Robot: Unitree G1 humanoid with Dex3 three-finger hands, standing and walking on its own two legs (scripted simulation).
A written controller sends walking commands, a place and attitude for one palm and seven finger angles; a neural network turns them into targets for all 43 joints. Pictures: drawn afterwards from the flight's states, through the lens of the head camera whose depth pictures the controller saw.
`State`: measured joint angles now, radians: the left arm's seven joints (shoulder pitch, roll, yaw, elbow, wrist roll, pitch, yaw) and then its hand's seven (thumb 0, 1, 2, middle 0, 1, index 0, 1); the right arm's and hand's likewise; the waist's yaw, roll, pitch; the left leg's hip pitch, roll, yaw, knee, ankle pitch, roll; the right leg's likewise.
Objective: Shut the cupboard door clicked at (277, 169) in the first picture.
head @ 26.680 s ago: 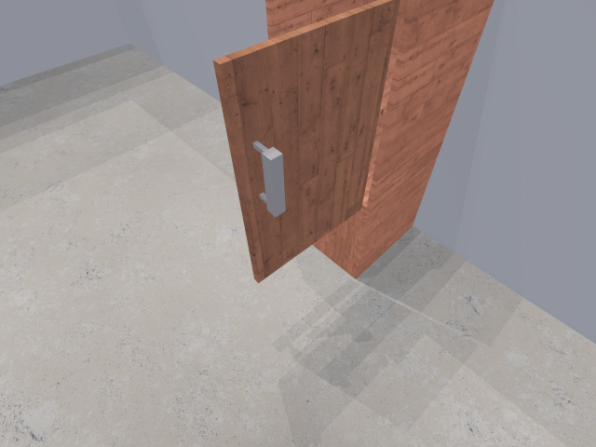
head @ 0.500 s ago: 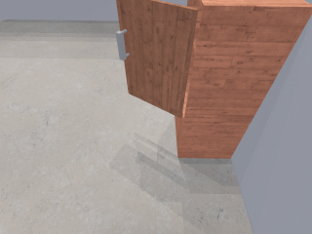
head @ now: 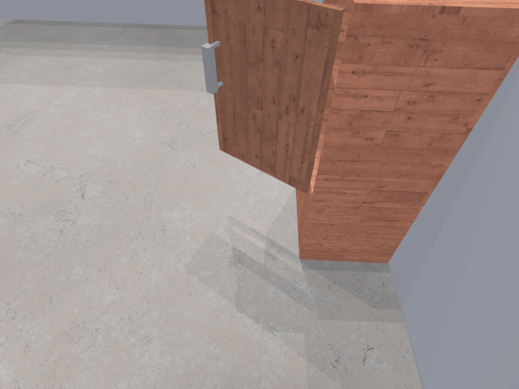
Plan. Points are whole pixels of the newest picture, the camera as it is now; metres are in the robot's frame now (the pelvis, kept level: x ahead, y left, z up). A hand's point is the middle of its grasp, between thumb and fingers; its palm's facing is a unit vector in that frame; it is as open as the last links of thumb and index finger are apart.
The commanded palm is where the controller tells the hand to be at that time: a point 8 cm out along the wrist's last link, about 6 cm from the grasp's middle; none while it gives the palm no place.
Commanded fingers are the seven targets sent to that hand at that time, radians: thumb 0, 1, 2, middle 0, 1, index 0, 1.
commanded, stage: walk to a spot facing it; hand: left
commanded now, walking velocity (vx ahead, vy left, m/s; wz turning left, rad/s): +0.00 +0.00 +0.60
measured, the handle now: (214, 67) +0.99 +0.19 +0.02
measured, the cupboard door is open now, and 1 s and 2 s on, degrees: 57 57 57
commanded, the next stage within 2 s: none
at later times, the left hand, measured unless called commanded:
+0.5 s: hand out of the picture +0.05 +0.22 -0.15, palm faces +0.30 -0.91 -0.27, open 7.4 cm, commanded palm none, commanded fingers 0.00 0.90 0.90 -0.20 -0.30 -0.20 -0.30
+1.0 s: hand out of the picture -0.13 +0.16 -0.19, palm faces +0.63 -0.73 -0.25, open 7.4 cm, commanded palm none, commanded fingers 0.00 0.90 0.90 -0.20 -0.30 -0.20 -0.30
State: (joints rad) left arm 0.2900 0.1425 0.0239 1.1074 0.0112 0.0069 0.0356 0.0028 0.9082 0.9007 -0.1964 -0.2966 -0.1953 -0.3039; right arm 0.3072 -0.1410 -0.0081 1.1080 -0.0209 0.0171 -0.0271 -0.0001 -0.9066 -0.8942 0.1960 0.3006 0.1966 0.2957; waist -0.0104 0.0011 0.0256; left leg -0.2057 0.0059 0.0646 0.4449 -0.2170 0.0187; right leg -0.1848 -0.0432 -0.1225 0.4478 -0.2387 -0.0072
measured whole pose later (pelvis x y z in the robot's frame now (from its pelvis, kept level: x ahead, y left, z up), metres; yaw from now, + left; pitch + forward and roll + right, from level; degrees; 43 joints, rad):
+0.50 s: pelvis -0.01 -0.02 +0.00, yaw +18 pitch +3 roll -2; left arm 0.10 0.23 0.07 0.87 0.01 0.05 0.02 0.00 0.91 0.90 -0.20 -0.30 -0.19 -0.30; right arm 0.25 -0.22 -0.06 0.95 -0.04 0.05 -0.02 0.00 -0.90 -0.89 0.20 0.30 0.20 0.30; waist -0.04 0.04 0.07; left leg -0.35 -0.07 -0.19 0.44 -0.12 0.01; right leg -0.38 0.00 0.03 0.80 -0.44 0.05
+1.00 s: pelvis -0.01 -0.03 -0.02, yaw +39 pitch +1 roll +1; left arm 0.28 0.25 0.07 0.90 0.02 0.04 0.02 0.01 0.90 0.90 -0.20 -0.30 -0.20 -0.30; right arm 0.12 -0.23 -0.05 0.89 -0.03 0.04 0.03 0.00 -0.91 -0.89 0.20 0.30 0.20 0.30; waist 0.02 -0.06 0.12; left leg -0.30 -0.01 0.06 0.62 -0.32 0.01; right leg -0.31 -0.16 -0.15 0.86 -0.55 0.05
